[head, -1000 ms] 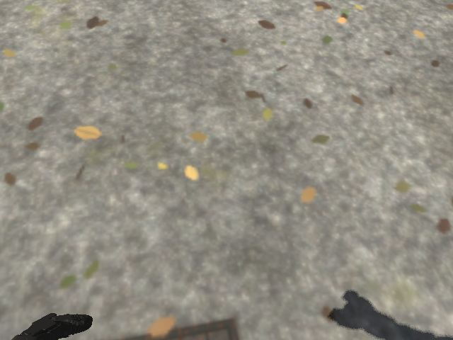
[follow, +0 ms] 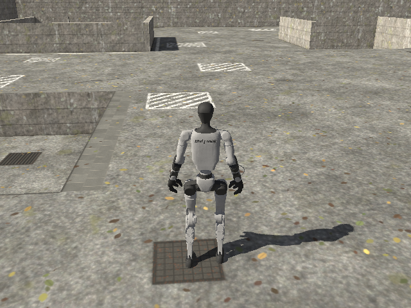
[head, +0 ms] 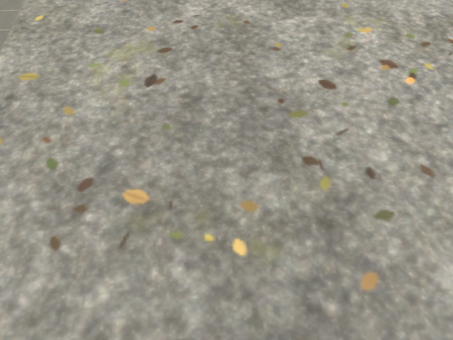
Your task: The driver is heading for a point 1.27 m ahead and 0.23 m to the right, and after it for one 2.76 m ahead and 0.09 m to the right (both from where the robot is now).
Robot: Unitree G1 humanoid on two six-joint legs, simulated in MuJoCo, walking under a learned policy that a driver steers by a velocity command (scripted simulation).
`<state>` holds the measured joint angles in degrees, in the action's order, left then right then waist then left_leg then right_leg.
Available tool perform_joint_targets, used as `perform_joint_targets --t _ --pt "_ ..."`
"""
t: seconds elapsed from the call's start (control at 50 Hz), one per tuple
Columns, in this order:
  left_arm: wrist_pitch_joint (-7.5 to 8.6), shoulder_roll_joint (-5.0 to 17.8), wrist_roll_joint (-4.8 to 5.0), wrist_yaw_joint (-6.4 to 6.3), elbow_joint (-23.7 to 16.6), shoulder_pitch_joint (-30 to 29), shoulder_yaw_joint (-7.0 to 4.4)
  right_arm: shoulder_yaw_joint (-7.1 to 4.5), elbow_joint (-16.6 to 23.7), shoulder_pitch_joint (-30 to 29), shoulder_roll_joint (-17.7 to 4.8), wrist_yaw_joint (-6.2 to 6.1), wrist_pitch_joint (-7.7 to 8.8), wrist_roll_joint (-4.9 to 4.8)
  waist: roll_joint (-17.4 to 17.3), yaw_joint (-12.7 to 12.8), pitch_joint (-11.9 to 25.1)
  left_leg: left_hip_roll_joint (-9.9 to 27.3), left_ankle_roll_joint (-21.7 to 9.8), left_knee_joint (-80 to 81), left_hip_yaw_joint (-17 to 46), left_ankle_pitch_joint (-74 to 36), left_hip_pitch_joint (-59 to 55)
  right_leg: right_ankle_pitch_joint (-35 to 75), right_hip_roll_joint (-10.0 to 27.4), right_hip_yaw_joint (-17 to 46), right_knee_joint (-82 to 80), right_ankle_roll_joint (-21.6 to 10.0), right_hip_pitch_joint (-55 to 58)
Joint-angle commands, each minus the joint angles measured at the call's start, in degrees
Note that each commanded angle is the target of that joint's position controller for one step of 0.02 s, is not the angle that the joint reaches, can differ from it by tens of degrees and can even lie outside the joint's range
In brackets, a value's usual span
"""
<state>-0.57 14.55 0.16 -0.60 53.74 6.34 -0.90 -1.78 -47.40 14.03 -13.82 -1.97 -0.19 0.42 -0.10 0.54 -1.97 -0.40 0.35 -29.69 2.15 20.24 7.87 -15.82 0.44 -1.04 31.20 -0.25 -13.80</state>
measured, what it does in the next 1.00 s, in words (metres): walks ahead: left foot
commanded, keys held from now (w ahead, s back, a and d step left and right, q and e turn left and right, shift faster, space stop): w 0.80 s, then w+e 0.20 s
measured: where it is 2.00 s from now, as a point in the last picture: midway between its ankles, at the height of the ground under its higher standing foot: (286, 207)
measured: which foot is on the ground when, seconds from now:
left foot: down 0.00-0.24, up 0.26-0.60, down 0.62-1.00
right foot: down 0.00-0.64, up 0.66-1.00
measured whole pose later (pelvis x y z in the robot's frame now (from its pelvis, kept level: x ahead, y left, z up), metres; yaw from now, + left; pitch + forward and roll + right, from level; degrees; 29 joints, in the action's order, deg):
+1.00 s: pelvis +0.40 +0.04 +0.01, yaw -4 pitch +0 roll +2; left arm 3.4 16.2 0.9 0.3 49.8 8.4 -2.9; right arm -2.9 -52.5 19.1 -14.7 0.1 6.0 0.5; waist 2.1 -2.9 -0.4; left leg -4.2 -3.3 -10.1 -6.0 10.2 0.4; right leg 2.7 6.7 4.3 45.0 -0.2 -40.5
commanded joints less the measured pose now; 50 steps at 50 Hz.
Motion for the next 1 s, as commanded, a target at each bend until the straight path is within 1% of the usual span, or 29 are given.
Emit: perform_joint_targets --t 0.02,0.06,0.1,0.16,0.18,0.2,0.22,0.24,0.26,0.28,0.3,0.32,0.34,0.38,0.46,0.52,0.56,0.58,0.62,0.64,0.66,0.68,0.7,0.72,0.74,0.76,0.82,0.9,1.0 --pt "0.18 6.61 0.55 -0.3 -0.48 0.41 -1.69 -1.97 0.83 2.83 -6.85 -0.3 0.33 -0.51 -1.41 0.02 1.5 1.16 -3.12 4.98 1.85 3.65 5.05 -8.1 -0.26 0.53 -1.96 -2.72 2.03" --pt "1.06 6.52 0.83 -0.29 -0.72 -0.52 -1.7 -1.92 1.16 2.94 -6.62 -0.35 1.12 -0.92 -1.78 -0.35 -4.34 2.74 -5.54 6.61 4.91 17.58 9.17 -20.15 0.04 2.13 -2.07 -3.84 -4.31" --pt "3.17 5.79 1.18 0.15 -0.9 -0.76 -1.53 -2.11 0.78 5.0 -7.26 -0.2 2.8 -1.6 -3.14 -1.0 -7.13 5.56 -7.9 8.08 9.53 20.97 8.83 -20.24 0.38 3.03 0.27 -4.62 -8.71" --pt "6.56 4.8 1.45 1.63 -1.34 -1.03 -1.49 -3.03 -0.04 6.72 -10.1 0.41 4.52 -2.0 -9.37 -0.44 -6.48 13.11 -12.14 11.85 20.45 11.84 2.79 -8.45 -1.09 -0.21 7.13 -4.7 -12.56" --pt "7.23 5.26 1.58 2.11 -0.81 0.67 -1.67 -3.07 0.31 5.51 -10.11 0.58 4.66 -1.99 -9.38 0.78 -5.83 13.79 -12.2 10.4 20.43 4.46 2.29 -5.61 -0.78 0.01 5.66 -5.37 -10.72" --pt "7.62 6.18 1.72 2.5 0.61 4.26 -2.06 -2.95 1.31 3.18 -9.54 0.73 4.76 -1.86 -7.56 2.5 -4.37 11.77 -10.77 6.55 16.73 -2.96 3.86 -2.09 -0.63 0.93 3.06 -6.2 -5.56" --pt "7.85 8.74 1.86 2.75 3.16 10.67 -3.1 -2.6 3.41 -0.85 -8.39 0.91 5.15 -1.59 -1.72 5.04 -1.74 5.68 -7.41 -2.86 8.55 -13.18 9.86 3.75 0.85 6.03 -1.3 -7.88 5.11" --pt "7.56 14.29 1.92 2.78 6.21 20.67 -5.12 -2.16 5.55 -3.94 -6.4 1.08 6.15 -1.06 10.49 8.32 2.48 -2.02 -2.08 -22.85 -1.32 -18.76 22.57 8.83 8.29 22.02 -7.97 -12.59 20.68" --pt "7.21 13.83 0.93 2.83 6.74 24.31 -4.71 -1.9 5.43 -2.59 -5.33 0.96 6.95 -1.56 16.61 8.67 4.68 -4.32 -0.07 -37.9 0.8 10.07 35.59 16.67 19.2 38.36 -15.36 -18.37 29.26" --pt "7.31 9.96 0.46 2.79 5.84 20.73 -3.33 -2.22 5.61 -2.96 -6.72 1.16 7.19 -3.22 8.55 6.22 0.92 -0.86 -1.66 -44.01 4.86 12.41 41.01 15.53 21.22 37.61 -14.98 -18.75 27.55" --pt "7.25 7.56 0.38 2.61 4.67 18.19 -2.62 -2.01 5.49 -3.85 -6.14 1.59 7.0 -3.72 4.74 4.87 -1.35 1.74 -2.9 -45.87 4.37 8.96 43.88 15.0 19.9 31.88 -14.81 -17.64 26.03" --pt "7.07 6.66 0.46 2.48 4.31 16.59 -2.05 -1.89 6.02 -5.0 -5.39 1.92 6.9 -3.32 2.24 3.71 -3.74 4.29 -3.29 -43.33 3.03 4.49 45.57 15.94 18.5 26.64 -16.14 -15.87 23.68" --pt "6.69 5.55 0.46 2.22 4.04 15.47 -1.5 -2.25 6.18 -5.68 -5.53 2.05 6.67 -2.34 2.07 2.88 -3.83 6.27 -3.2 -39.54 1.94 0.38 43.66 17.17 16.47 21.88 -17.58 -13.53 21.44" --pt "5.57 5.51 0.28 1.4 3.87 15.58 -1.19 -1.93 6.61 -5.9 -3.81 2.84 6.19 -1.55 4.3 2.35 -3.61 6.62 -1.44 -32.44 -1.15 -5.39 38.3 18.81 12.72 15.17 -20.82 -11.56 16.78" --pt "5.11 9.23 0.28 -0.48 3.0 16.02 -1.7 -0.26 9.85 -14.37 -0.63 3.39 5.93 -1.54 4.84 3.57 -4.6 3.37 0.75 -10.67 -5.35 -16.87 25.13 17.87 8.81 6.78 -25.16 -10.13 6.47" --pt "5.43 10.57 1.41 -0.55 3.75 18.25 -2.4 -0.89 11.19 -16.92 -3.55 3.58 5.64 -2.18 6.06 3.14 -5.43 2.73 -0.43 -3.61 -3.78 -20.67 22.08 16.93 12.2 7.39 -26.08 -9.78 9.53" --pt "5.18 10.55 1.41 -0.4 3.69 17.93 -2.74 -1.69 11.16 -15.84 -5.63 3.69 5.72 -2.12 5.83 1.18 -4.28 2.15 -2.43 -1.45 -3.22 -19.86 20.12 26.19 13.89 6.71 -22.34 -8.52 14.04" --pt "4.89 11.01 1.15 -0.32 3.49 17.55 -3.0 -2.35 10.52 -13.23 -6.88 3.61 5.71 -1.97 6.23 -0.69 -1.81 1.01 -3.63 -1.45 -3.91 -18.45 16.26 35.45 13.88 5.73 -17.93 -7.75 15.79" --pt "3.93 9.98 0.19 -0.23 2.74 17.16 -2.71 -4.55 5.8 2.06 -10.34 2.98 5.24 -2.08 5.64 -8.31 7.78 -0.87 -6.81 -1.66 -5.25 -15.64 -3.87 44.84 9.91 2.41 1.84 -5.2 10.96" --pt "3.81 6.92 -1.32 -0.21 1.08 18.53 -1.57 -5.59 3.91 11.56 -14.47 2.32 4.78 -1.51 -3.2 -10.46 15.64 10.98 -10.35 -2.24 9.09 -10.75 -20.23 25.56 6.07 0.46 21.24 -3.69 -1.92" --pt "4.98 -1.34 0.06 0.34 0.86 25.95 0.5 -5.42 2.78 12.54 -16.75 3.3 5.08 -0.6 -19.47 -5.13 23.65 22.86 -19.08 10.44 39.5 7.68 -30.92 -15.24 -4.35 4.37 39.05 -1.72 -18.33" --pt "6.27 6.39 1.74 0.79 0.43 20.37 -1.25 -3.86 3.24 9.37 -10.67 3.56 5.54 -0.99 -11.98 -6.38 16.24 21.1 -16.31 16.24 41.71 14.12 -24.62 -15.52 -1.29 9.24 45.13 -2.89 -24.17" --pt "7.06 9.37 2.88 0.98 -1.81 14.29 -2.2 -3.18 3.68 4.01 -8.88 3.59 5.94 -1.17 -8.67 -5.17 7.53 19.62 -14.06 16.93 32.55 10.5 -16.26 -9.71 1.55 7.52 45.01 -4.06 -27.09" --pt "7.36 8.72 2.43 0.62 -2.29 12.01 -2.12 -2.89 4.18 -0.12 -8.36 3.76 6.24 -0.87 -3.28 -3.35 4.5 17.51 -13.33 17.93 25.38 1.5 -8.6 -4.27 4.49 6.48 42.59 -4.0 -24.49" --pt "7.15 7.99 1.49 0.39 -2.28 11.69 -2.4 -2.68 4.24 -2.54 -7.42 3.98 6.54 -0.36 -2.53 -1.56 2.77 15.15 -12.91 18.98 19.72 -5.05 -3.16 -0.97 6.37 6.24 39.47 -3.63 -22.08" --pt "6.48 7.13 1.19 0.38 -1.98 13.25 -2.47 -2.4 3.94 -3.72 -6.51 4.02 6.8 0.14 -4.09 0.3 3.08 13.52 -12.57 20.42 16.07 -7.8 0.09 0.94 7.85 6.69 37.71 -3.34 -18.62" --pt "4.54 5.18 0.99 0.19 -2.2 13.16 -2.39 -2.37 2.13 -2.89 -6.48 3.83 7.49 -0.26 -3.95 1.65 1.47 12.56 -13.84 23.87 10.11 -11.26 4.36 2.59 8.75 5.61 32.99 -1.72 -18.38" --pt "3.96 5.32 0.65 0.26 -4.83 6.17 -2.65 -2.97 -0.23 0.54 -8.8 2.42 7.44 0.33 -2.39 -0.15 -1.33 13.3 -13.68 26.15 4.75 -12.96 2.22 13.12 8.54 6.99 23.12 0.3 -26.19" --pt "4.72 3.96 0.71 1.46 -7.86 -1.8 -2.18 -3.0 -2.04 2.87 -9.96 1.4 6.99 -0.13 -1.81 -3.26 -2.82 12.77 -11.14 26.44 -3.91 -16.25 -1.43 23.28 5.93 4.13 9.63 0.13 -25.04"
